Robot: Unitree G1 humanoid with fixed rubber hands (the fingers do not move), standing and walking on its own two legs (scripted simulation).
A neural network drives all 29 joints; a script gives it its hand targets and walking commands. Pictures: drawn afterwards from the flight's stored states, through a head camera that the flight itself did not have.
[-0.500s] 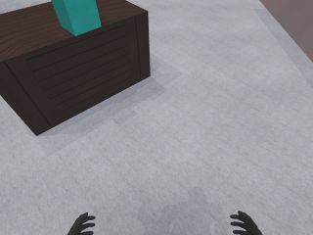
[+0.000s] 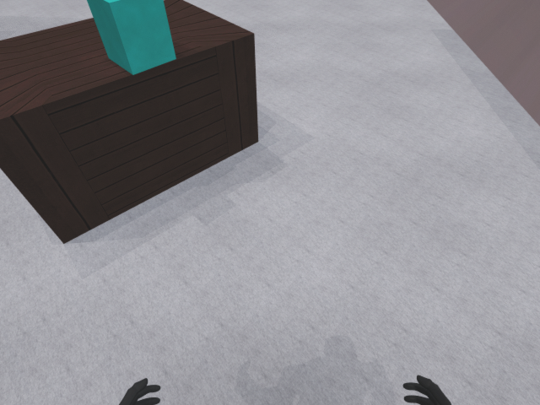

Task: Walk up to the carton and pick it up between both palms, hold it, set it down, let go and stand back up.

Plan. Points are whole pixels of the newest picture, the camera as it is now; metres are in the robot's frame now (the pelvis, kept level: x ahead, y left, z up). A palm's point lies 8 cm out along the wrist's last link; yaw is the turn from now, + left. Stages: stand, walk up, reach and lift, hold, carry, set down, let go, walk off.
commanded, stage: stand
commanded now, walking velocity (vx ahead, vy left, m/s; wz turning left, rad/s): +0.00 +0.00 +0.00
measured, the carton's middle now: (132, 26) +1.44 +0.53 +0.00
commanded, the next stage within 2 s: none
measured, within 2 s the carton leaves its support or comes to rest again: neither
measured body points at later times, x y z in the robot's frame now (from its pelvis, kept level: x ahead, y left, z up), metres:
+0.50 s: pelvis +0.00 +0.00 +0.00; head +0.00 +0.00 +0.45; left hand +0.11 +0.24 -0.11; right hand +0.09 -0.25 -0.11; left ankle +0.01 +0.12 -0.73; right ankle +0.02 -0.12 -0.73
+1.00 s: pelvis -0.01 +0.00 +0.00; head +0.00 +0.00 +0.45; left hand +0.10 +0.24 -0.11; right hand +0.07 -0.25 -0.12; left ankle +0.01 +0.12 -0.73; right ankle +0.02 -0.12 -0.73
